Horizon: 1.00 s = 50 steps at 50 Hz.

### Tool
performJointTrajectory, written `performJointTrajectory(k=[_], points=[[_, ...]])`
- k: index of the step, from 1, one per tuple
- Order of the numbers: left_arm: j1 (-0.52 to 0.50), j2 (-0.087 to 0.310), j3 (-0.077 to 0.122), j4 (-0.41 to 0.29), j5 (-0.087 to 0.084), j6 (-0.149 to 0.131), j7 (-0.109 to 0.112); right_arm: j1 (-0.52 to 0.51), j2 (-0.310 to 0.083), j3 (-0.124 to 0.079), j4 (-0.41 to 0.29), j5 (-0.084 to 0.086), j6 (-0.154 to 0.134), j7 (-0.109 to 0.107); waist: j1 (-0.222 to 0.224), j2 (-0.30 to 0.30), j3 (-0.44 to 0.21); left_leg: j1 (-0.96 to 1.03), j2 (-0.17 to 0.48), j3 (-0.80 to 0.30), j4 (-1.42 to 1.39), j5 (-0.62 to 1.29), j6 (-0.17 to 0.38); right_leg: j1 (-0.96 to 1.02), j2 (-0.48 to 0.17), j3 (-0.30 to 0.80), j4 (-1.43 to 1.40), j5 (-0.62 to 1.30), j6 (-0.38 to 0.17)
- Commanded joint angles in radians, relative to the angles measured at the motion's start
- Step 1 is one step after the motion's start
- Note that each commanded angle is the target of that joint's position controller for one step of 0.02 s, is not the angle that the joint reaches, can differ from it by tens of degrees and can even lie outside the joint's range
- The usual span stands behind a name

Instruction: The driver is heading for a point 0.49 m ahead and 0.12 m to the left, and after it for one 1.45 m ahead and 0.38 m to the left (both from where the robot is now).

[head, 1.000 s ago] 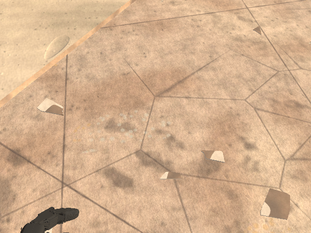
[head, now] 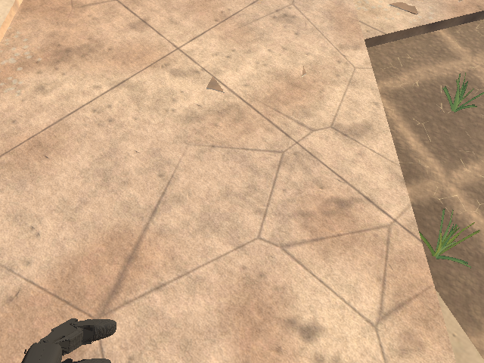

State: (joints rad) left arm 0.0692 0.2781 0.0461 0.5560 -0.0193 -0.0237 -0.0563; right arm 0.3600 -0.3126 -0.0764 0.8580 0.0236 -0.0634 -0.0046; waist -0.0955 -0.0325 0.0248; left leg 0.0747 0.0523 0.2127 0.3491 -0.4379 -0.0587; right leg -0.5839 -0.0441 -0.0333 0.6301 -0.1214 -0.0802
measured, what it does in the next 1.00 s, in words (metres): walks ahead, turning left: right foot, then left foot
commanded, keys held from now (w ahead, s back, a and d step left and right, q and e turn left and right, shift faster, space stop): w+e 0.02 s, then w+q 0.48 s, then q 0.50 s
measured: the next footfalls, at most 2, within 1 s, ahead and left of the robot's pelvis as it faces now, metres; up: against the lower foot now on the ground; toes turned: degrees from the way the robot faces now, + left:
right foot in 0.02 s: +0.18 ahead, -0.11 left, +0.00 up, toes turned -3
left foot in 0.58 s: +0.48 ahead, +0.13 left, +0.00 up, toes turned +10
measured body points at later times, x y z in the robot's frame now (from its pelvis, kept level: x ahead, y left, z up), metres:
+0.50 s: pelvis +0.28 +0.00 +0.01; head +0.30 +0.00 +0.46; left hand +0.30 +0.28 -0.11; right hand +0.48 -0.23 -0.09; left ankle +0.44 +0.14 -0.69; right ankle +0.14 -0.11 -0.72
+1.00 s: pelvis +0.47 +0.04 +0.01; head +0.50 +0.06 +0.46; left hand +0.54 +0.35 -0.08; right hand +0.71 -0.18 -0.08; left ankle +0.44 +0.12 -0.72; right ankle +0.61 -0.07 -0.70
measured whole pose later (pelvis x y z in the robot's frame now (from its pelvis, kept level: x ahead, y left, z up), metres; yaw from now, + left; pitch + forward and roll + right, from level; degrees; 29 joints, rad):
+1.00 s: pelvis +0.47 +0.04 +0.01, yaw +24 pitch +4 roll +0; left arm 0.11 0.29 0.04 0.68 0.01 -0.03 0.02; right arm 0.20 -0.31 -0.07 0.66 0.01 0.04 -0.03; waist -0.03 -0.02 0.01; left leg -0.33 -0.14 -0.20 0.52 -0.24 0.06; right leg -0.53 0.01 0.12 0.70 -0.23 0.09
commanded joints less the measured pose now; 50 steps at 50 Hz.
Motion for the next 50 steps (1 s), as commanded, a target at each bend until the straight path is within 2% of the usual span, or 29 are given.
performJointTrajectory(k=[1,2,3,4,5,6,7,9,12,17,21,23,25,26,27,28,29,30,31,32,33,34,35,36,37,40,42,46,50], points=[[0.322,0.206,0.101,0.004,-0.001,0.004,0.020,-0.042,-0.178,-0.035,-0.077,-0.003,-0.004,-0.015,0.241,0.072,-0.187,-0.247,0.158,-0.020,0.493,0.957,0.102,0.571,0.086,-0.009,-0.068,0.014,-0.098],[0.340,0.319,0.114,0.006,-0.006,0.001,0.037,0.051,-0.033,0.015,-0.128,-0.052,-0.023,0.001,0.156,-0.223,-0.271,-0.718,0.007,-0.040,0.878,0.051,0.042,0.948,-0.214,0.515,-0.115,-0.039,-0.255],[0.391,0.256,0.091,-0.011,-0.003,-0.013,0.033,0.031,-0.082,0.018,-0.116,-0.025,-0.057,0.017,0.206,-0.177,-0.477,-0.816,-0.058,-0.273,1.054,-0.145,0.044,1.022,-0.341,0.879,-0.295,-0.168,-0.347],[0.367,0.197,0.073,0.008,0.015,-0.025,0.026,-0.064,-0.146,-0.005,-0.134,0.024,-0.066,0.024,0.228,-0.090,-0.345,-0.897,-0.002,-0.298,1.072,-0.060,0.059,0.942,-0.309,0.708,-0.301,-0.118,-0.281],[0.310,0.172,0.064,0.014,0.011,-0.032,0.027,-0.113,-0.126,0.006,-0.149,0.026,-0.069,0.021,0.197,-0.050,-0.230,-0.887,0.042,-0.280,1.001,0.017,0.071,0.788,-0.271,0.556,-0.295,-0.026,-0.239],[0.242,0.140,0.051,0.016,0.015,-0.037,0.027,-0.132,-0.116,0.006,-0.139,0.005,-0.064,0.013,0.158,0.001,-0.161,-0.836,0.080,-0.274,0.930,0.072,0.070,0.642,-0.234,0.448,-0.303,0.081,-0.207],[0.199,0.108,0.040,0.014,0.025,-0.045,0.026,-0.112,-0.120,0.000,-0.130,-0.003,-0.050,0.011,0.119,-0.014,-0.130,-0.762,0.103,-0.285,0.883,0.106,0.069,0.535,-0.204,0.371,-0.330,0.168,-0.193],[0.173,0.102,0.039,0.032,0.029,-0.064,0.025,-0.056,-0.089,0.003,-0.104,-0.001,-0.019,0.014,0.079,-0.026,-0.110,-0.689,0.110,-0.285,0.841,0.150,0.058,0.436,-0.194,0.297,-0.397,0.198,-0.195],[0.183,0.117,0.046,0.076,0.033,-0.085,0.031,-0.100,-0.054,0.008,-0.110,-0.006,0.007,0.007,0.080,-0.009,-0.041,-0.746,0.101,-0.304,0.743,0.267,0.037,0.398,-0.184,0.174,-0.465,0.236,-0.180],[0.194,0.123,0.047,0.121,0.033,-0.087,0.048,-0.214,-0.029,0.012,-0.135,-0.004,-0.003,0.025,0.124,-0.014,0.010,-0.752,0.054,-0.289,0.451,0.550,0.045,0.447,-0.146,0.004,-0.500,0.213,-0.108],[0.253,0.141,0.057,0.170,0.021,-0.074,0.056,-0.322,-0.006,0.024,-0.187,-0.003,-0.007,0.048,0.174,-0.001,0.060,-0.795,0.039,-0.250,0.310,0.555,0.072,0.573,-0.192,-0.040,-0.490,0.226,-0.095],[0.269,0.150,0.063,0.188,0.014,-0.058,0.061,-0.354,-0.008,0.023,-0.216,-0.005,-0.007,0.061,0.180,-0.004,0.066,-0.827,0.028,-0.226,0.276,0.474,0.093,0.659,-0.219,-0.052,-0.446,0.298,-0.086],[0.253,0.170,0.069,0.191,0.008,-0.041,0.070,-0.347,-0.022,0.016,-0.240,-0.006,-0.007,0.073,0.156,-0.028,0.043,-0.785,-0.006,-0.179,0.257,0.366,0.125,0.707,-0.229,-0.078,-0.361,0.524,-0.064],[0.232,0.186,0.073,0.184,0.008,-0.031,0.079,-0.312,-0.041,0.006,-0.242,-0.011,-0.004,0.075,0.130,-0.054,0.012,-0.717,-0.046,-0.139,0.257,0.310,0.142,0.713,-0.219,-0.096,-0.274,0.745,-0.046],[0.217,0.196,0.075,0.176,0.010,-0.020,0.089,-0.221,-0.073,-0.012,-0.226,-0.016,-0.003,0.074,0.081,-0.072,-0.049,-0.594,-0.095,-0.106,0.254,0.289,0.161,0.701,-0.199,-0.114,-0.131,0.917,-0.023],[0.200,0.190,0.069,0.168,0.006,-0.014,0.097,-0.070,-0.122,-0.038,-0.195,-0.018,-0.006,0.065,-0.001,-0.050,-0.128,-0.373,-0.131,-0.112,0.174,0.401,0.192,0.614,-0.154,-0.140,0.082,0.902,0.018],[0.223,0.151,0.052,0.145,0.024,-0.026,0.101,0.046,-0.210,-0.064,-0.182,-0.021,-0.001,0.044,-0.041,0.074,-0.240,-0.055,0.015,-0.329,0.176,0.711,0.259,0.366,-0.088,-0.140,0.400,0.512,0.078],[0.355,0.025,0.009,0.104,0.055,-0.053,0.078,0.006,-0.292,-0.066,-0.208,-0.037,-0.009,0.039,0.088,0.309,-0.392,0.299,0.315,-0.876,0.163,0.970,0.493,-0.052,0.136,-0.020,0.776,-0.537,0.146],[0.283,0.136,0.025,0.131,0.031,-0.075,0.062,0.046,-0.217,-0.055,-0.227,-0.028,-0.002,0.038,-0.013,0.148,-0.530,0.327,0.302,-0.877,0.131,0.980,0.495,-0.068,0.094,0.167,0.856,-0.536,0.132],[0.195,0.149,0.028,0.095,-0.001,-0.081,0.057,-0.018,-0.174,-0.042,-0.235,-0.021,0.001,0.035,-0.005,0.121,-0.389,0.224,0.263,-0.716,0.123,0.994,0.449,-0.128,0.046,0.162,0.812,-0.463,0.117],[0.154,0.140,0.024,0.089,0.010,-0.082,0.066,-0.071,-0.143,-0.036,-0.239,-0.003,0.007,0.031,0.026,0.029,-0.258,0.070,0.208,-0.622,0.096,0.946,0.400,-0.143,0.008,0.131,0.727,-0.396,0.117],[0.133,0.145,0.030,0.087,0.027,-0.073,0.077,-0.120,-0.122,-0.030,-0.251,0.002,0.016,0.023,0.056,0.013,-0.178,-0.070,0.175,-0.576,0.064,0.915,0.375,-0.118,-0.012,0.118,0.663,-0.349,0.126],[0.146,0.152,0.036,0.085,0.027,-0.056,0.081,-0.150,-0.114,-0.024,-0.263,-0.012,0.023,0.018,0.094,0.034,-0.147,-0.192,0.147,-0.544,0.026,0.909,0.366,-0.046,-0.022,0.121,0.630,-0.324,0.130],[0.169,0.143,0.035,0.088,0.029,-0.041,0.084,-0.171,-0.120,-0.026,-0.268,-0.024,0.027,0.017,0.117,0.058,-0.134,-0.262,0.134,-0.531,0.006,0.918,0.364,-0.009,-0.016,0.113,0.593,-0.306,0.139],[0.191,0.122,0.030,0.094,0.031,-0.031,0.088,-0.182,-0.128,-0.030,-0.267,-0.027,0.027,0.014,0.131,0.073,-0.137,-0.304,0.122,-0.509,0.001,0.959,0.365,0.011,-0.011,0.103,0.549,-0.292,0.153],[0.179,0.099,0.022,0.096,0.038,-0.018,0.101,-0.180,-0.153,-0.038,-0.256,-0.021,0.037,-0.002,0.132,0.093,-0.171,-0.339,0.087,-0.470,0.020,0.981,0.339,0.026,0.016,0.096,0.403,-0.200,0.182],[0.140,0.095,0.020,0.089,0.036,-0.011,0.101,-0.182,-0.154,-0.038,-0.253,-0.009,0.055,-0.016,0.121,0.112,-0.194,-0.336,0.064,-0.474,0.039,0.882,0.305,0.042,0.029,0.105,0.319,-0.118,0.190],[0.042,0.096,0.020,0.061,0.026,-0.007,0.090,-0.181,-0.152,-0.038,-0.258,-0.008,0.086,-0.032,0.087,0.149,-0.176,-0.324,0.054,-0.557,0.058,0.633,0.269,0.059,0.055,0.131,0.165,-0.074,0.187],[0.028,0.113,0.032,0.051,0.021,-0.026,0.076,-0.188,-0.142,-0.036,-0.270,-0.007,0.098,-0.031,0.085,0.191,-0.154,-0.260,0.058,-0.670,0.125,0.598,0.252,0.125,0.081,0.149,-0.024,-0.123,0.155]])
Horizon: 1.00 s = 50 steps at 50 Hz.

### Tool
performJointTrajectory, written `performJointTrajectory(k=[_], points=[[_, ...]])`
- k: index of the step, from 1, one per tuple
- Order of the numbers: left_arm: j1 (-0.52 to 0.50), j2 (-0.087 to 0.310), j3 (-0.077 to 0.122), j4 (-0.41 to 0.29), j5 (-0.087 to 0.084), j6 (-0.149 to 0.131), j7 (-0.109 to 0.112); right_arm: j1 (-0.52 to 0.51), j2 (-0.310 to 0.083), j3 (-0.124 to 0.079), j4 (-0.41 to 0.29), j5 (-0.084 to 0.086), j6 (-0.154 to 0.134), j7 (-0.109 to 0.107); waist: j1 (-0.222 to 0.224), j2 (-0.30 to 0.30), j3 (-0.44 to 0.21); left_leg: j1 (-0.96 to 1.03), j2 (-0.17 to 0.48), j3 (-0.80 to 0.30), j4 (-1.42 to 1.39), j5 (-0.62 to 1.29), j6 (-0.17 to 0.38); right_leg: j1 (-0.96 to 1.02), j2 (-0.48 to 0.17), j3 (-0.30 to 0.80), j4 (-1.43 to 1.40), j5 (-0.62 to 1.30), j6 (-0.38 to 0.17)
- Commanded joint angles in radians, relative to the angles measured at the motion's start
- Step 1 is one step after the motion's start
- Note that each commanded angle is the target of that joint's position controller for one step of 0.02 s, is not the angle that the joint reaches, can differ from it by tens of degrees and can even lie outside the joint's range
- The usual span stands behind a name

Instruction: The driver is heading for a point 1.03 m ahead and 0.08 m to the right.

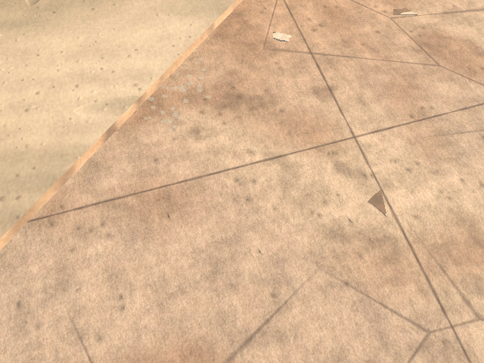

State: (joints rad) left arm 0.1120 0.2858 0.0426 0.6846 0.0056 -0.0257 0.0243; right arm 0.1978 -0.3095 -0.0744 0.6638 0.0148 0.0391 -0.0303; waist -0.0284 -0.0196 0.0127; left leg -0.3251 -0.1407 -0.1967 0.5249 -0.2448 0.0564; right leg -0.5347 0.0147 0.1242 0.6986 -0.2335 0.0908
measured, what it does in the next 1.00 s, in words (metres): steps on the spot: right foot, then left foot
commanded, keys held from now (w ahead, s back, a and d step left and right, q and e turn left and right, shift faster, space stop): q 0.12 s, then no key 0.32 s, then e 0.54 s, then w+e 0.02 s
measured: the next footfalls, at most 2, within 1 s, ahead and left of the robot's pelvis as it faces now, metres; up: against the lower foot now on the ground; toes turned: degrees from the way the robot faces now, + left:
right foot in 0.06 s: +0.12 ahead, -0.14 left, +0.00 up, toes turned +8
left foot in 0.42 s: +0.04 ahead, +0.12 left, +0.00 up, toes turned +7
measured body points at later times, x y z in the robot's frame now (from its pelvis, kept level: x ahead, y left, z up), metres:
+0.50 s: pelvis +0.03 +0.00 +0.00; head +0.04 +0.02 +0.45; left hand +0.10 +0.28 -0.12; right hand +0.22 -0.22 -0.10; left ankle +0.00 +0.11 -0.74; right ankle +0.08 -0.14 -0.73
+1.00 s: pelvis +0.04 -0.05 +0.00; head +0.09 -0.09 +0.45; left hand +0.19 +0.22 -0.08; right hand +0.19 -0.35 -0.11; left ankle +0.02 +0.11 -0.64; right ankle +0.05 -0.12 -0.74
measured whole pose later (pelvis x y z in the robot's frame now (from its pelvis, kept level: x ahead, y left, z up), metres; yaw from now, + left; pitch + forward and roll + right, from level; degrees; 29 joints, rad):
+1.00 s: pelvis +0.04 -0.05 +0.00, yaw -5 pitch +2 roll +2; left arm 0.22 0.29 0.06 0.67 0.00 0.00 -0.01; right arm 0.12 -0.32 -0.09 0.70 0.00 0.03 -0.05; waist 0.02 0.03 0.06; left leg -0.52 0.00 -0.04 1.17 -0.47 -0.05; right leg -0.32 0.04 0.02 0.54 -0.25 -0.07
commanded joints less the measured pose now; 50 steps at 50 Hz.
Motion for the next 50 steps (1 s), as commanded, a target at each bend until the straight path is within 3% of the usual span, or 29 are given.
performJointTrajectory(k=[1,2,3,4,5,6,8,10,13,17,20,21,22,23,24,26,29,31,35,37,41,42,43,44,45,46,47,48,50], points=[[0.014,0.107,0.040,-0.071,-0.005,-0.031,-0.007,-0.048,-0.139,-0.036,-0.083,0.008,-0.003,-0.005,0.043,0.184,-0.135,0.139,0.230,-0.272,-0.022,0.383,0.116,0.137,0.022,-0.016,-0.206,0.051,-0.034],[0.047,0.120,0.048,-0.060,-0.002,-0.039,-0.007,-0.059,-0.123,-0.031,-0.093,0.009,-0.003,-0.005,0.061,0.177,-0.130,0.100,0.194,-0.264,0.017,0.306,0.081,0.242,-0.013,-0.013,-0.322,0.191,-0.059],[0.068,0.185,0.063,-0.069,0.015,-0.038,0.001,-0.012,-0.071,-0.016,-0.101,-0.006,-0.005,-0.003,0.034,0.044,-0.179,0.000,0.129,-0.185,0.169,0.038,0.030,0.400,-0.209,0.132,-0.318,0.380,-0.132],[0.057,0.242,0.076,-0.063,0.045,-0.021,0.004,0.064,-0.056,-0.013,-0.112,-0.003,-0.012,-0.002,-0.026,-0.248,-0.154,-0.222,-0.032,-0.006,0.357,-0.415,-0.039,0.495,-0.403,0.375,-0.325,0.666,-0.319],[0.091,0.190,0.070,-0.064,0.033,-0.018,0.003,0.080,-0.146,-0.035,-0.098,-0.015,-0.021,0.003,0.007,-0.245,-0.180,-0.291,0.031,0.030,0.586,-0.457,-0.092,0.500,-0.472,0.468,-0.334,0.665,-0.408],[0.073,0.139,0.056,-0.075,0.027,-0.016,0.006,0.061,-0.191,-0.053,-0.078,-0.002,-0.015,0.005,0.019,-0.151,-0.158,-0.302,0.063,0.036,0.687,-0.381,-0.112,0.475,-0.414,0.344,-0.313,0.612,-0.377],[0.025,0.102,0.044,-0.078,0.007,-0.004,0.009,0.034,-0.154,-0.050,-0.061,0.001,0.012,-0.005,0.018,-0.084,-0.111,-0.302,0.084,0.049,0.729,-0.279,-0.142,0.419,-0.299,0.188,-0.307,0.495,-0.301],[0.012,0.115,0.044,-0.070,0.010,0.008,0.010,0.014,-0.090,-0.031,-0.073,0.003,0.020,-0.001,0.016,-0.105,-0.087,-0.248,0.082,0.098,0.660,-0.228,-0.151,0.365,-0.243,0.092,-0.333,0.485,-0.290],[0.016,0.124,0.050,-0.057,0.011,0.019,0.010,-0.019,-0.046,-0.012,-0.088,-0.003,0.014,0.001,0.035,-0.162,-0.122,-0.164,0.102,0.143,0.452,-0.223,-0.154,0.397,-0.237,0.043,-0.330,0.500,-0.305],[0.032,0.150,0.056,-0.032,-0.006,0.027,0.001,-0.028,-0.053,-0.008,-0.085,-0.006,0.011,0.015,0.057,-0.197,-0.137,-0.017,0.125,0.183,0.191,-0.154,-0.129,0.389,-0.262,0.054,-0.323,0.424,-0.320],[0.048,0.128,0.043,-0.006,-0.025,0.030,-0.003,0.027,-0.047,-0.010,-0.052,-0.012,0.005,0.026,0.022,-0.159,-0.104,0.167,0.105,0.213,-0.148,0.074,-0.066,0.299,-0.221,0.030,-0.283,0.246,-0.252],[0.089,0.103,0.033,0.009,-0.015,0.022,-0.008,0.029,-0.077,-0.012,-0.063,-0.024,0.003,0.023,0.033,-0.095,-0.117,0.272,0.176,0.118,-0.166,0.163,-0.031,0.217,-0.192,0.008,-0.247,0.124,-0.178],[0.114,0.045,0.013,-0.002,0.028,0.011,-0.020,0.036,-0.155,-0.024,-0.077,-0.037,0.005,0.012,0.074,0.150,-0.148,0.346,0.373,-0.090,-0.153,0.377,0.039,0.114,-0.089,-0.105,-0.078,-0.119,-0.090],[0.072,0.026,0.006,-0.015,0.020,0.008,-0.015,-0.021,-0.083,-0.001,-0.061,-0.057,-0.005,0.020,0.065,0.264,-0.115,0.127,0.437,-0.120,-0.201,0.230,0.143,0.178,-0.075,-0.102,-0.120,-0.243,-0.056],[0.058,0.066,0.014,0.002,0.014,0.011,-0.012,-0.095,-0.023,0.016,-0.079,-0.059,-0.020,0.026,0.073,0.194,-0.058,0.074,0.358,-0.051,-0.215,0.080,0.116,0.246,-0.087,-0.097,-0.143,-0.142,-0.041],[0.031,0.080,0.019,0.022,0.014,0.020,-0.006,-0.067,-0.042,0.009,-0.051,-0.055,-0.041,0.026,0.049,0.175,-0.031,0.090,0.267,0.038,-0.191,-0.036,0.026,0.257,-0.069,-0.105,-0.195,0.035,-0.034],[0.046,0.128,0.032,0.016,-0.009,0.029,-0.006,-0.016,-0.088,-0.008,-0.032,-0.041,-0.039,0.008,0.033,0.155,0.028,0.088,0.281,0.049,-0.196,-0.023,0.023,0.193,-0.056,-0.093,-0.149,0.055,-0.054],[0.047,0.119,0.037,0.011,-0.015,0.030,-0.008,0.012,-0.115,-0.024,-0.027,-0.032,-0.031,-0.005,0.021,0.159,0.031,0.126,0.337,0.029,-0.184,0.059,0.067,0.124,-0.043,-0.115,-0.073,0.005,-0.059],[0.052,0.090,0.045,-0.011,-0.020,0.046,-0.023,-0.018,-0.105,-0.030,-0.047,-0.027,-0.030,-0.021,0.005,0.164,-0.001,0.184,0.503,-0.042,-0.160,0.411,0.197,-0.010,-0.080,-0.102,0.247,-0.341,-0.059],[0.066,0.076,0.042,-0.014,-0.022,0.057,-0.030,-0.060,-0.113,-0.038,-0.048,-0.015,-0.031,-0.017,0.018,0.121,-0.017,0.204,0.492,0.017,-0.133,0.498,0.187,0.002,-0.097,-0.114,0.217,-0.313,-0.056],[0.142,0.087,0.051,-0.010,-0.028,0.059,-0.052,-0.115,-0.121,-0.045,-0.040,0.010,-0.011,-0.016,0.061,0.140,-0.075,0.171,0.422,0.163,-0.004,0.476,0.097,0.216,-0.029,-0.213,-0.074,-0.050,-0.084],[0.168,0.109,0.062,-0.008,-0.021,0.057,-0.048,-0.071,-0.100,-0.041,-0.020,0.013,-0.013,-0.015,0.068,0.090,-0.085,0.123,0.377,0.220,0.100,0.355,0.041,0.310,-0.006,-0.185,-0.196,0.085,-0.111],[0.182,0.225,0.093,-0.031,-0.015,0.051,-0.032,-0.022,-0.060,-0.031,-0.023,-0.016,-0.017,-0.011,0.043,-0.155,-0.095,-0.073,0.271,0.320,0.368,0.027,-0.064,0.460,-0.171,0.104,-0.300,0.440,-0.190],[0.203,0.306,0.099,-0.059,0.015,0.035,-0.035,-0.107,-0.017,-0.012,-0.087,-0.044,-0.022,-0.018,0.064,-0.322,-0.119,-0.311,0.099,0.236,0.594,-0.479,-0.126,0.500,-0.405,0.492,-0.349,0.687,-0.418],[0.221,0.254,0.083,-0.066,0.031,0.013,-0.044,-0.127,-0.067,-0.025,-0.076,-0.027,-0.024,-0.020,0.104,-0.161,-0.182,-0.319,0.124,0.107,0.736,-0.482,-0.120,0.515,-0.411,0.463,-0.355,0.615,-0.469],[0.170,0.228,0.074,-0.070,0.023,0.000,-0.042,-0.123,-0.082,-0.030,-0.067,-0.011,-0.022,-0.019,0.074,-0.109,-0.131,-0.348,0.144,0.099,0.762,-0.393,-0.106,0.485,-0.361,0.362,-0.340,0.538,-0.424],[0.118,0.210,0.072,-0.074,0.001,0.000,-0.034,-0.110,-0.094,-0.037,-0.044,-0.016,-0.021,-0.024,0.053,-0.044,-0.100,-0.362,0.165,0.099,0.727,-0.296,-0.102,0.467,-0.300,0.287,-0.334,0.445,-0.362],[0.082,0.191,0.064,-0.081,-0.014,0.005,-0.025,-0.111,-0.107,-0.043,-0.037,-0.023,-0.019,-0.031,0.040,-0.039,-0.085,-0.359,0.179,0.092,0.686,-0.223,-0.105,0.451,-0.269,0.253,-0.334,0.422,-0.323],[0.093,0.172,0.054,-0.084,-0.019,0.015,-0.011,-0.072,-0.093,-0.044,-0.022,-0.019,-0.021,-0.023,0.022,-0.063,-0.120,-0.294,0.160,0.106,0.675,-0.122,-0.118,0.429,-0.212,0.209,-0.360,0.343,-0.305]])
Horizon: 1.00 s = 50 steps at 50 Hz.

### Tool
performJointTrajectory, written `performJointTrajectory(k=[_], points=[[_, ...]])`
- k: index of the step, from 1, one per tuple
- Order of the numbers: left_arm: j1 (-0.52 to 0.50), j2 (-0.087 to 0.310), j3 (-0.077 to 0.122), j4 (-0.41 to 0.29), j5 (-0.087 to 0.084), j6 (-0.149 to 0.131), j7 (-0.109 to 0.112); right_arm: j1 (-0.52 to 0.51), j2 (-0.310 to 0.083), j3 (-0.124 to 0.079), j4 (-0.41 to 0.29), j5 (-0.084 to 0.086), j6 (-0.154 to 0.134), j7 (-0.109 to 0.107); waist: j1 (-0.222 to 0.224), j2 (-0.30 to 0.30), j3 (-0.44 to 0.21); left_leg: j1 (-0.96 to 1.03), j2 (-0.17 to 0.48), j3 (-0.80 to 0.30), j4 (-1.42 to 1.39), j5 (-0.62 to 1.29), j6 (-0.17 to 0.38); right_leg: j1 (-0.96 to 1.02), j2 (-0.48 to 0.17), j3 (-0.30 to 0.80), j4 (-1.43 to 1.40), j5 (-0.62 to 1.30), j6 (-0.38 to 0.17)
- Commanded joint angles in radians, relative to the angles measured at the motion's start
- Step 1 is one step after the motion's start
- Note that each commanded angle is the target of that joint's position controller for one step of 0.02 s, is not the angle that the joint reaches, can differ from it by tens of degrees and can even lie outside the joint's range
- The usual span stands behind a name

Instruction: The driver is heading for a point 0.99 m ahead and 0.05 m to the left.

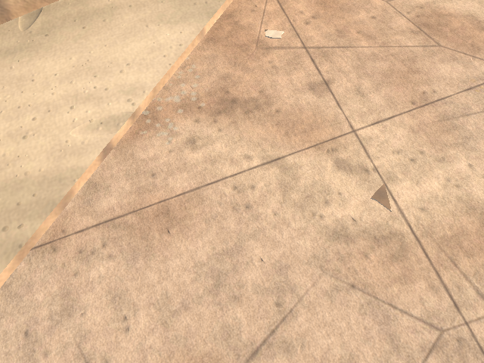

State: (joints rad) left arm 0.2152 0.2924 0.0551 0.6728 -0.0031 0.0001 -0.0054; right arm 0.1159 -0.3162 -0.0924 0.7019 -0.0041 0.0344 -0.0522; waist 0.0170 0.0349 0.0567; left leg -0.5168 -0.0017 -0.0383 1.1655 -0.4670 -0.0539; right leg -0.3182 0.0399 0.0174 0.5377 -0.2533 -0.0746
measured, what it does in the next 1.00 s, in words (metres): walks ahead: left foot, then right foot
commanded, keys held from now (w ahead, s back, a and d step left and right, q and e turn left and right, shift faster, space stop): w+e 0.22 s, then w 0.12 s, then w+q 0.66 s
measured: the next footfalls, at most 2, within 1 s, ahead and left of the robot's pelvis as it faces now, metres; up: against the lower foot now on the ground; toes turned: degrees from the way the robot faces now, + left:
left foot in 0.46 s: +0.24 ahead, +0.12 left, +0.00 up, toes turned -14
right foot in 0.90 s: +0.51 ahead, -0.12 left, +0.00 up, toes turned +6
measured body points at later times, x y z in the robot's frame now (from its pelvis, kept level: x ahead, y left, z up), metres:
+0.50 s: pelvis +0.15 +0.03 +0.00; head +0.16 +0.03 +0.45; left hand +0.26 +0.30 -0.12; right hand +0.28 -0.27 -0.08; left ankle +0.20 +0.13 -0.74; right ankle +0.02 -0.07 -0.73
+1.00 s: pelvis +0.40 -0.02 -0.01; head +0.43 -0.02 +0.44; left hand +0.61 +0.24 -0.07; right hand +0.44 -0.31 -0.13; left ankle +0.25 +0.11 -0.66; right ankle +0.47 -0.13 -0.74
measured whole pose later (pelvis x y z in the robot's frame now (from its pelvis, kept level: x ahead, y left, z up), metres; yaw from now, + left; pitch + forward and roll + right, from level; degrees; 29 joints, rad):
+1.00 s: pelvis +0.40 -0.02 -0.01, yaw +4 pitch +2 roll -1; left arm 0.08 0.27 0.04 0.62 0.00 -0.11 -0.01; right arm 0.40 -0.30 -0.05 0.77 0.04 -0.03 -0.02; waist -0.06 0.02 0.03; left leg -0.28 -0.05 -0.16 1.07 -0.47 0.02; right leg -0.38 0.04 0.00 0.51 -0.17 -0.02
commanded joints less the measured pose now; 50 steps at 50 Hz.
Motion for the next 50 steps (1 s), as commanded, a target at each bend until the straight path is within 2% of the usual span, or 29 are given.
performJointTrajectory(k=[1,3,5,11,17,20,22,23,24,25,26,27,28,29,30,32,35,37,39,42,43,44,45,46,47,48,49,50], points=[[0.008,0.159,0.041,-0.072,-0.013,-0.010,0.024,0.018,-0.078,-0.024,-0.056,0.004,-0.021,0.006,-0.018,-0.125,-0.173,-0.110,0.019,-0.048,0.002,0.143,-0.009,0.231,-0.221,0.321,-0.229,0.196,-0.140],[0.036,0.155,0.039,-0.074,-0.016,-0.014,0.030,-0.016,-0.078,-0.023,-0.063,0.008,-0.034,0.015,0.004,-0.143,-0.131,-0.161,0.021,-0.052,-0.104,0.202,-0.012,0.251,-0.214,0.379,-0.302,-0.125,-0.145],[0.057,0.164,0.043,-0.069,-0.010,-0.020,0.035,-0.059,-0.082,-0.024,-0.074,0.008,-0.055,0.020,0.018,-0.162,-0.084,-0.195,0.020,-0.061,-0.217,0.231,-0.018,0.267,-0.223,0.425,-0.340,-0.194,-0.149],[0.086,0.183,0.053,-0.052,-0.011,-0.029,0.037,-0.107,-0.067,-0.018,-0.070,0.010,-0.114,0.040,0.043,-0.175,-0.055,-0.122,0.004,-0.071,-0.484,0.293,-0.028,0.237,-0.199,0.438,-0.329,-0.148,-0.153],[0.113,0.173,0.046,-0.025,-0.012,-0.037,0.020,-0.139,-0.059,-0.001,-0.076,0.021,-0.156,0.067,0.073,-0.167,-0.035,0.024,0.003,-0.033,-0.626,0.320,0.007,0.170,-0.202,0.443,-0.301,-0.128,-0.158],[0.114,0.165,0.041,-0.016,-0.010,-0.041,0.008,-0.109,-0.076,0.002,-0.070,0.027,-0.166,0.074,0.057,-0.175,-0.027,0.097,0.010,0.000,-0.679,0.315,0.054,0.177,-0.220,0.440,-0.276,-0.073,-0.149],[0.117,0.142,0.032,-0.008,-0.009,-0.040,0.006,-0.029,-0.084,-0.001,-0.046,0.022,-0.167,0.072,0.012,-0.165,-0.051,0.227,-0.009,0.023,-0.730,0.323,0.091,0.166,-0.196,0.398,-0.210,0.066,-0.124],[0.106,0.121,0.023,-0.011,-0.002,-0.044,0.008,0.057,-0.107,-0.009,-0.026,0.020,-0.167,0.066,-0.030,-0.146,-0.096,0.349,0.010,-0.021,-0.732,0.312,0.125,0.134,-0.165,0.349,-0.115,0.179,-0.098],[0.091,0.078,0.007,-0.026,0.010,-0.050,0.011,0.190,-0.157,-0.020,-0.005,0.014,-0.168,0.063,-0.082,-0.020,-0.182,0.518,0.133,-0.201,-0.774,0.264,0.196,0.048,-0.091,0.235,0.144,0.191,-0.054],[0.124,0.074,0.005,-0.060,-0.006,-0.067,0.018,0.292,-0.269,-0.052,0.024,0.011,-0.158,0.070,-0.078,0.248,-0.214,0.741,0.304,-0.580,-0.864,0.145,0.359,-0.271,0.050,0.085,0.441,-0.070,0.034],[0.083,0.143,0.017,-0.066,-0.011,-0.082,0.021,0.299,-0.183,-0.030,0.031,0.036,-0.156,0.082,-0.093,0.198,-0.141,0.744,0.345,-0.721,-0.928,-0.021,0.379,-0.454,0.019,0.109,0.569,-0.279,0.052],[0.035,0.162,0.023,-0.067,-0.020,-0.095,0.014,0.260,-0.135,-0.012,0.021,0.035,-0.152,0.084,-0.085,0.128,-0.051,0.684,0.318,-0.643,-0.934,-0.022,0.354,-0.509,-0.032,0.120,0.617,-0.217,0.045],[0.001,0.140,0.017,-0.066,-0.014,-0.104,0.009,0.238,-0.114,-0.004,0.003,0.020,-0.145,0.083,-0.083,0.065,-0.035,0.643,0.270,-0.557,-0.941,0.039,0.333,-0.503,-0.056,0.101,0.611,-0.151,0.044],[-0.031,0.130,0.017,-0.079,0.002,-0.114,0.002,0.225,-0.103,0.001,-0.002,0.017,-0.136,0.079,-0.076,0.032,-0.009,0.601,0.242,-0.505,-0.951,0.137,0.326,-0.506,-0.074,0.088,0.559,-0.101,0.053],[-0.044,0.122,0.019,-0.084,0.015,-0.119,-0.003,0.217,-0.093,0.007,-0.007,0.014,-0.131,0.073,-0.062,0.037,-0.016,0.567,0.211,-0.448,-0.957,0.233,0.311,-0.466,-0.091,0.082,0.503,-0.059,0.061],[-0.060,0.092,0.013,-0.092,0.022,-0.121,-0.009,0.221,-0.097,0.008,-0.006,0.021,-0.119,0.061,-0.050,0.069,-0.030,0.509,0.168,-0.377,-0.966,0.367,0.304,-0.405,-0.082,0.047,0.396,-0.029,0.091],[-0.148,0.045,-0.006,-0.112,0.018,-0.121,-0.013,0.233,-0.131,-0.001,0.004,0.027,-0.106,0.039,-0.063,0.064,-0.020,0.396,0.122,-0.294,-0.962,0.487,0.287,-0.302,-0.046,0.011,0.194,0.080,0.130],[-0.216,0.035,-0.011,-0.124,0.010,-0.124,-0.018,0.260,-0.142,-0.005,0.015,0.029,-0.097,0.032,-0.084,0.067,-0.020,0.332,0.103,-0.275,-0.949,0.505,0.265,-0.208,-0.018,0.009,0.075,0.203,0.139],[-0.254,0.052,-0.005,-0.131,0.000,-0.125,-0.021,0.295,-0.143,-0.006,0.027,0.036,-0.090,0.028,-0.092,0.067,-0.026,0.314,0.114,-0.302,-0.931,0.487,0.250,-0.135,0.003,0.023,0.017,0.275,0.138],[-0.249,0.090,0.013,-0.134,-0.010,-0.126,-0.017,0.298,-0.141,-0.009,0.031,0.044,-0.083,0.024,-0.065,0.085,-0.029,0.361,0.146,-0.372,-0.874,0.472,0.219,-0.068,-0.007,0.061,-0.040,0.238,0.109],[-0.218,0.105,0.022,-0.129,-0.011,-0.127,-0.014,0.289,-0.140,-0.011,0.029,0.043,-0.081,0.025,-0.042,0.094,-0.038,0.370,0.150,-0.382,-0.840,0.509,0.208,-0.019,-0.011,0.058,-0.057,0.211,0.091],[-0.143,0.127,0.036,-0.111,-0.008,-0.129,-0.008,0.271,-0.130,-0.009,0.022,0.041,-0.079,0.027,0.003,0.092,-0.075,0.363,0.121,-0.367,-0.763,0.594,0.186,0.091,-0.012,0.044,-0.095,0.208,0.064],[-0.028,0.160,0.053,-0.094,0.000,-0.131,0.001,0.257,-0.101,0.001,0.008,0.030,-0.080,0.032,0.062,0.071,-0.169,0.313,0.070,-0.328,-0.594,0.614,0.156,0.279,-0.072,0.078,-0.096,0.198,0.022],[0.148,0.225,0.069,-0.080,0.010,-0.123,0.013,0.267,-0.037,0.023,-0.022,0.001,-0.081,0.034,0.119,-0.061,-0.344,0.179,-0.004,-0.243,-0.299,0.385,0.123,0.550,-0.259,0.268,-0.068,0.119,-0.042],[0.174,0.259,0.074,-0.042,0.016,-0.109,-0.001,0.423,0.023,0.043,-0.039,0.041,-0.089,0.035,0.032,-0.415,-0.440,-0.127,-0.101,-0.158,-0.022,-0.140,0.082,0.754,-0.462,0.730,-0.190,-0.110,-0.185],[0.132,0.151,0.052,-0.061,0.006,-0.106,-0.004,0.397,-0.086,0.022,-0.006,0.057,-0.085,0.030,0.045,-0.267,-0.313,-0.223,-0.011,-0.167,0.096,-0.090,0.072,0.650,-0.444,0.734,-0.234,-0.255,-0.159],[0.086,0.103,0.040,-0.063,0.001,-0.103,0.000,0.286,-0.128,0.009,-0.018,0.050,-0.081,0.032,0.063,-0.164,-0.178,-0.241,0.020,-0.133,0.107,0.008,0.068,0.518,-0.400,0.558,-0.244,-0.185,-0.125],[0.044,0.093,0.034,-0.057,0.007,-0.101,-0.002,0.236,-0.116,0.009,-0.027,0.037,-0.078,0.032,0.044,-0.088,-0.108,-0.208,0.055,-0.107,0.089,0.077,0.060,0.400,-0.357,0.437,-0.263,-0.032,-0.113]])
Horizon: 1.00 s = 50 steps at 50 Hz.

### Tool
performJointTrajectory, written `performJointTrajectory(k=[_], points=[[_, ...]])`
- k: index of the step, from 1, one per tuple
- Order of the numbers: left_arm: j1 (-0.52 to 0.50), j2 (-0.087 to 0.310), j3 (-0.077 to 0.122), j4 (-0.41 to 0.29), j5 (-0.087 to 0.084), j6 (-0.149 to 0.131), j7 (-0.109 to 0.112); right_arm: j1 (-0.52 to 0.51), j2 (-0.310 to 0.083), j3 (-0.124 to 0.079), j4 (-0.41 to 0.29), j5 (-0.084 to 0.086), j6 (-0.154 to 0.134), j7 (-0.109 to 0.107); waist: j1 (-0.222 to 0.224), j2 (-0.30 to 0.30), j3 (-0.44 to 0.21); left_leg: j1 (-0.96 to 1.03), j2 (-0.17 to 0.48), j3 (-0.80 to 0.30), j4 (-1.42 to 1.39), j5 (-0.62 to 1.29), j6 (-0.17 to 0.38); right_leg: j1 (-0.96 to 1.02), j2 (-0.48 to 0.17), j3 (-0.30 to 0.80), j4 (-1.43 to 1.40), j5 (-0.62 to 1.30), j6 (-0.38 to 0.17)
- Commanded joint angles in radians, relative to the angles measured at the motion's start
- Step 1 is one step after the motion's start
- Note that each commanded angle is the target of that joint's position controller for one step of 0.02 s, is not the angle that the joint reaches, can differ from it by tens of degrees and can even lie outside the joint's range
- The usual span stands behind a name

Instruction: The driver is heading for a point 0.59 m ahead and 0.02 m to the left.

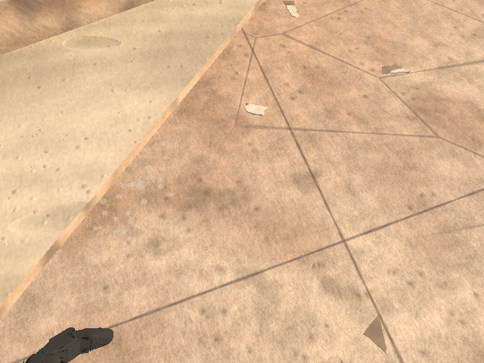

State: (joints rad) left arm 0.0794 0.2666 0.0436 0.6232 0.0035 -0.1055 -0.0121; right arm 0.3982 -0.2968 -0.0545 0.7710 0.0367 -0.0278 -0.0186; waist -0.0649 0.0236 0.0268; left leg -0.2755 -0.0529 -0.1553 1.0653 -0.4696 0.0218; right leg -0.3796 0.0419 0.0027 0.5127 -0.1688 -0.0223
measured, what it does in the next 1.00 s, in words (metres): walks ahead: left foot, then right foot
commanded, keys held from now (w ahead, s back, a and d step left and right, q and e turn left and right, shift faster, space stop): w+q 0.34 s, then w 0.02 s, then w+e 0.34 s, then no key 0.30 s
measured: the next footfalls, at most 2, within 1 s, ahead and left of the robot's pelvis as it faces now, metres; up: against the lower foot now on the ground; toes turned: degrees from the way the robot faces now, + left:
left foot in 0.40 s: +0.36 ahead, +0.19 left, +0.00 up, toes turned +17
right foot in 0.92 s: +0.67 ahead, +0.03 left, +0.00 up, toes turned +6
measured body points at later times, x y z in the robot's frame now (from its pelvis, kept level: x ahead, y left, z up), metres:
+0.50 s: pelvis +0.26 +0.08 -0.01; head +0.30 +0.10 +0.44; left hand +0.23 +0.37 -0.14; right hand +0.52 -0.11 -0.08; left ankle +0.32 +0.17 -0.73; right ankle +0.14 -0.10 -0.64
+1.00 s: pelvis +0.51 +0.11 -0.01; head +0.56 +0.11 +0.44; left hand +0.68 +0.37 -0.10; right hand +0.60 -0.17 -0.13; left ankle +0.35 +0.20 -0.67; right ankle +0.63 +0.03 -0.73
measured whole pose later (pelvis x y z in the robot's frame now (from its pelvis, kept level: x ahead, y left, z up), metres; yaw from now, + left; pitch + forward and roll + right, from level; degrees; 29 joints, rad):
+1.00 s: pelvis +0.51 +0.11 -0.01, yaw +7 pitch +2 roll +1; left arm 0.08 0.25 0.02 0.71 0.02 -0.06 -0.04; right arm 0.27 -0.29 -0.04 0.84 0.01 -0.04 0.00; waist -0.03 -0.01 0.07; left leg -0.23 -0.01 0.02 1.00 -0.57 -0.02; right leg -0.47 0.03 -0.02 0.54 -0.10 -0.06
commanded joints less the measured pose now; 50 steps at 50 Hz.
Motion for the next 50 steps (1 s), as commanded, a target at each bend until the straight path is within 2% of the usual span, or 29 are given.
performJointTrajectory(k=[1,2,3,6,12,16,18,19,20,21,22,23,24,25,26,27,29,32,35,38,40,42,44,45,46,47,48,49,50], points=[[0.156,0.101,0.041,0.005,0.006,0.006,0.004,-0.080,-0.123,-0.031,-0.108,-0.014,-0.016,0.003,0.109,-0.076,-0.033,-0.434,0.130,0.015,0.153,0.117,-0.018,0.385,-0.324,0.369,-0.262,-0.023,-0.164],[0.142,0.097,0.039,0.013,0.014,0.002,0.005,-0.079,-0.105,-0.031,-0.114,-0.009,-0.011,0.010,0.087,-0.112,-0.022,-0.395,0.153,0.021,0.136,0.141,-0.018,0.328,-0.301,0.301,-0.288,0.026,-0.158],[0.135,0.091,0.040,0.022,0.011,-0.004,0.004,-0.080,-0.086,-0.028,-0.118,-0.004,-0.005,0.013,0.080,-0.128,-0.015,-0.382,0.161,0.035,0.120,0.152,-0.019,0.299,-0.289,0.253,-0.313,0.053,-0.162],[0.138,0.119,0.052,0.055,-0.002,-0.016,0.004,-0.142,-0.050,-0.016,-0.152,-0.013,0.005,0.020,0.075,-0.102,0.018,-0.427,0.179,0.049,0.030,0.202,-0.034,0.270,-0.304,0.155,-0.364,0.153,-0.188],[0.157,0.181,0.066,0.098,-0.008,-0.004,0.011,-0.300,-0.038,0.001,-0.195,-0.015,-0.017,0.057,0.121,-0.064,0.040,-0.369,0.160,0.122,-0.301,0.486,-0.021,0.301,-0.270,-0.056,-0.372,0.264,-0.148],[0.214,0.222,0.078,0.132,-0.029,0.017,0.013,-0.391,-0.058,-0.004,-0.247,-0.012,-0.015,0.076,0.134,-0.067,0.057,-0.354,0.130,0.171,-0.414,0.426,0.025,0.413,-0.307,-0.113,-0.321,0.359,-0.115],[0.228,0.250,0.085,0.140,-0.036,0.031,0.017,-0.360,-0.086,-0.019,-0.257,-0.019,-0.009,0.077,0.096,-0.093,0.008,-0.247,0.067,0.222,-0.435,0.319,0.066,0.451,-0.313,-0.144,-0.196,0.666,-0.098],[0.238,0.254,0.082,0.148,-0.040,0.038,0.019,-0.272,-0.110,-0.036,-0.241,-0.023,-0.007,0.072,0.037,-0.091,-0.049,-0.101,0.027,0.235,-0.467,0.302,0.095,0.431,-0.306,-0.156,-0.068,0.792,-0.088],[0.248,0.231,0.068,0.155,-0.038,0.041,0.020,-0.109,-0.150,-0.063,-0.196,-0.019,-0.003,0.059,-0.052,-0.068,-0.130,0.155,-0.005,0.230,-0.523,0.361,0.128,0.330,-0.277,-0.182,0.119,0.784,-0.064],[0.270,0.166,0.037,0.135,-0.004,0.035,0.020,0.049,-0.235,-0.087,-0.166,-0.020,0.006,0.038,-0.103,0.067,-0.244,0.474,0.175,-0.017,-0.507,0.416,0.183,0.073,-0.225,-0.193,0.441,0.358,-0.025],[0.391,0.062,-0.001,0.112,0.001,0.017,0.003,0.013,-0.303,-0.081,-0.179,-0.024,-0.003,0.037,0.015,0.251,-0.400,0.691,0.437,-0.564,-0.641,0.214,0.353,-0.251,-0.048,-0.067,0.766,-0.446,0.020],[0.276,0.190,0.029,0.129,-0.042,0.003,-0.004,0.027,-0.204,-0.059,-0.190,-0.028,-0.015,0.043,-0.076,0.083,-0.406,0.641,0.448,-0.580,-0.722,0.137,0.329,-0.312,-0.071,0.086,0.853,-0.423,0.011],[0.180,0.205,0.036,0.091,-0.070,-0.001,-0.007,-0.015,-0.179,-0.047,-0.171,-0.037,-0.026,0.045,-0.068,0.072,-0.235,0.508,0.412,-0.396,-0.741,0.216,0.283,-0.374,-0.105,0.073,0.837,-0.339,0.001],[0.156,0.181,0.029,0.089,-0.057,-0.002,0.000,-0.071,-0.155,-0.039,-0.158,-0.035,-0.034,0.046,-0.024,0.021,-0.149,0.369,0.368,-0.270,-0.754,0.311,0.247,-0.349,-0.152,0.068,0.763,-0.249,-0.001],[0.157,0.176,0.032,0.096,-0.037,0.004,0.004,-0.122,-0.124,-0.031,-0.155,-0.041,-0.041,0.047,0.012,0.033,-0.098,0.263,0.329,-0.177,-0.779,0.392,0.225,-0.304,-0.178,0.069,0.706,-0.189,0.005],[0.202,0.170,0.033,0.113,-0.037,0.019,0.003,-0.153,-0.098,-0.024,-0.157,-0.049,-0.050,0.047,0.048,0.052,-0.087,0.195,0.304,-0.110,-0.816,0.429,0.213,-0.237,-0.196,0.085,0.686,-0.138,0.010],[0.250,0.133,0.030,0.138,-0.038,0.047,0.005,-0.171,-0.087,-0.026,-0.139,-0.049,-0.073,0.048,0.074,0.046,-0.077,0.134,0.295,-0.027,-0.877,0.482,0.217,-0.191,-0.194,0.089,0.658,-0.085,0.029],[0.196,0.110,0.030,0.126,-0.035,0.064,0.011,-0.165,-0.094,-0.031,-0.101,-0.059,-0.088,0.038,0.071,0.024,-0.010,0.122,0.276,0.097,-0.923,0.554,0.195,-0.270,-0.180,0.119,0.562,0.037,0.052],[0.140,0.094,0.026,0.111,-0.029,0.054,0.001,-0.159,-0.097,-0.031,-0.079,-0.058,-0.086,0.025,0.054,0.026,0.014,0.159,0.248,0.198,-0.939,0.572,0.160,-0.292,-0.159,0.111,0.387,0.212,0.054],[0.025,0.049,0.006,0.067,-0.006,0.041,-0.016,-0.133,-0.117,-0.031,-0.048,-0.048,-0.073,0.012,0.019,0.006,0.054,0.151,0.236,0.264,-0.913,0.779,0.138,-0.222,-0.125,0.026,0.181,0.292,0.046],[-0.017,0.036,-0.001,0.042,-0.001,0.036,-0.031,-0.090,-0.130,-0.032,-0.018,-0.040,-0.056,0.005,0.002,0.006,0.046,0.213,0.256,0.268,-0.865,0.867,0.138,-0.208,-0.104,-0.002,0.104,0.287,0.035],[-0.017,0.051,0.002,0.031,0.000,0.032,-0.044,-0.081,-0.146,-0.036,0.002,-0.031,-0.037,0.001,0.013,0.030,0.023,0.291,0.283,0.253,-0.798,0.937,0.137,-0.201,-0.081,-0.009,0.061,0.217,0.010],[0.046,0.093,0.017,0.038,0.007,0.029,-0.049,-0.104,-0.165,-0.041,0.009,-0.021,-0.023,-0.006,0.062,0.061,-0.030,0.341,0.291,0.234,-0.684,1.076,0.120,-0.122,-0.042,-0.026,0.028,0.134,-0.026],[0.133,0.122,0.032,0.062,0.011,0.026,-0.046,-0.126,-0.165,-0.041,0.009,-0.018,-0.017,-0.009,0.115,0.055,-0.081,0.342,0.264,0.247,-0.567,1.113,0.094,-0.011,-0.013,-0.042,-0.029,0.175,-0.049],[0.204,0.174,0.051,0.078,0.012,0.023,-0.034,-0.106,-0.152,-0.035,0.010,-0.027,-0.017,-0.011,0.149,0.004,-0.146,0.281,0.208,0.283,-0.401,1.016,0.045,0.161,-0.034,-0.010,-0.084,0.465,-0.078],[0.274,0.264,0.065,0.081,0.037,0.033,-0.016,-0.027,-0.093,-0.011,-0.015,-0.061,-0.033,-0.004,0.128,-0.153,-0.303,-0.023,0.120,0.287,-0.088,0.564,-0.016,0.549,-0.256,0.234,0.060,0.981,-0.204],[0.267,0.187,0.035,0.084,0.034,0.041,-0.006,0.083,-0.021,0.020,0.029,-0.052,-0.036,0.018,0.093,-0.248,-0.494,-0.190,0.008,0.148,0.186,-0.222,-0.069,0.734,-0.474,0.513,0.039,1.155,-0.398],[0.254,0.139,0.022,0.073,0.016,0.051,-0.012,0.027,-0.120,-0.007,0.046,-0.019,-0.031,0.030,0.140,-0.121,-0.507,-0.193,0.052,0.008,0.226,-0.234,-0.066,0.657,-0.425,0.460,0.001,1.004,-0.381],[0.169,0.135,0.021,0.069,0.003,0.056,-0.014,-0.074,-0.127,-0.009,0.011,0.001,-0.022,0.028,0.125,-0.101,-0.351,-0.266,0.091,0.039,0.203,-0.208,-0.064,0.540,-0.377,0.356,-0.041,0.809,-0.328]])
